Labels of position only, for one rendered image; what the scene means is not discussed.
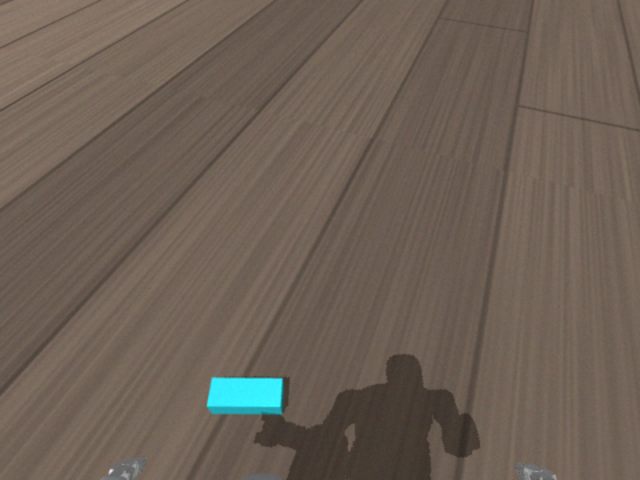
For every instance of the carton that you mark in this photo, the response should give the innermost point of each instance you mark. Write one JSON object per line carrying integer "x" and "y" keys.
{"x": 246, "y": 396}

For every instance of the right robot hand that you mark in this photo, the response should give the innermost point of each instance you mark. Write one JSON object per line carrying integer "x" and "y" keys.
{"x": 531, "y": 472}

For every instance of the left robot hand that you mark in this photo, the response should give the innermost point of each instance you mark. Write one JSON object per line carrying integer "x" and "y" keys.
{"x": 126, "y": 470}

